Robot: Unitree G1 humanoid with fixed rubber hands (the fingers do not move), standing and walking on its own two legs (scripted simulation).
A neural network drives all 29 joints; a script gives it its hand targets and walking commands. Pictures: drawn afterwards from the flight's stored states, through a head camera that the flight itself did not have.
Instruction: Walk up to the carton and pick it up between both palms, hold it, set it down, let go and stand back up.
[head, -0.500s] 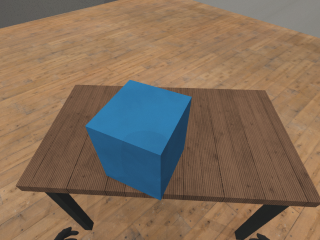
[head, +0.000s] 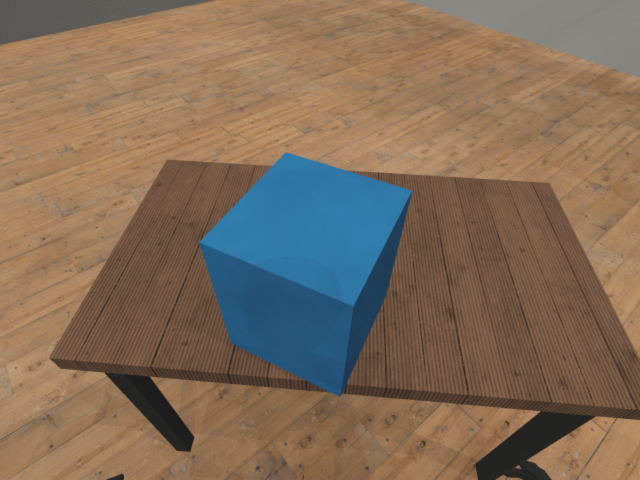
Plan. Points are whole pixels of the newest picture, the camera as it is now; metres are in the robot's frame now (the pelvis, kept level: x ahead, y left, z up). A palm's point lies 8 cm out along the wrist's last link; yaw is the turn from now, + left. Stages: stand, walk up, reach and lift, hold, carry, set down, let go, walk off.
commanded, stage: walk up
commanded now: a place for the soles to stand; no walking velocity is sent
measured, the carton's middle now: (312, 274) +0.42 +0.03 +0.01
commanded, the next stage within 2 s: reach and lift in 0.68 s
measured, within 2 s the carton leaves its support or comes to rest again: neither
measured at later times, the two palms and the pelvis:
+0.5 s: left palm out of the picture +0.09 +0.28 -0.08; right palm out of the picture +0.11 -0.27 -0.09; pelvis +0.00 +0.00 +0.00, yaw +0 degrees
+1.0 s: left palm (138, 435) +0.21 +0.25 -0.06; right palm out of the picture +0.15 -0.28 -0.06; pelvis +0.01 -0.02 +0.01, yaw -4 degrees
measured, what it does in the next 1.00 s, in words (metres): stands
